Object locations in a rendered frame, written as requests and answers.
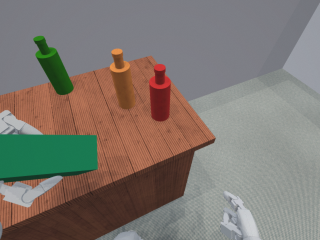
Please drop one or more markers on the sponge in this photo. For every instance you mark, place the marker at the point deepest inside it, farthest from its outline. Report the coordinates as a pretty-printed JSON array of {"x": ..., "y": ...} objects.
[{"x": 40, "y": 156}]

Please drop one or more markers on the robot right hand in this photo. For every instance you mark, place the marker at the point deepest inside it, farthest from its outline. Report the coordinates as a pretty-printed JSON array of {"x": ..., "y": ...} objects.
[{"x": 242, "y": 223}]

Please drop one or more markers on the table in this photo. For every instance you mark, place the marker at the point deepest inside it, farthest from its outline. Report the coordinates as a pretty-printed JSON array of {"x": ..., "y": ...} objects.
[{"x": 143, "y": 164}]

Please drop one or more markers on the robot left hand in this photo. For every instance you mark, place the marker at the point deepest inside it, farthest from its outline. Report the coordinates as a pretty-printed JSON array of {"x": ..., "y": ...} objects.
[{"x": 20, "y": 193}]

